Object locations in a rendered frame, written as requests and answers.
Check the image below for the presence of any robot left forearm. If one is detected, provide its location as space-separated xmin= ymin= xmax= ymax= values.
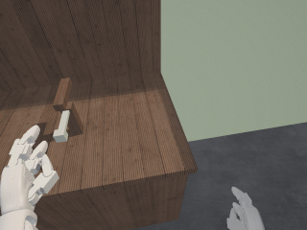
xmin=0 ymin=208 xmax=38 ymax=230

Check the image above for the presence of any robot right hand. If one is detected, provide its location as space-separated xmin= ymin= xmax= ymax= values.
xmin=226 ymin=187 xmax=265 ymax=230

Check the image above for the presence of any tap lever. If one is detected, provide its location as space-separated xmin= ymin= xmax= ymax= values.
xmin=53 ymin=110 xmax=70 ymax=143

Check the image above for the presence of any robot left hand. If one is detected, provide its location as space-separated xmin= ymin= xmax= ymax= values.
xmin=0 ymin=125 xmax=59 ymax=216

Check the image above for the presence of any counter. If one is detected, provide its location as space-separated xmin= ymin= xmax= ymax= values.
xmin=0 ymin=0 xmax=198 ymax=230

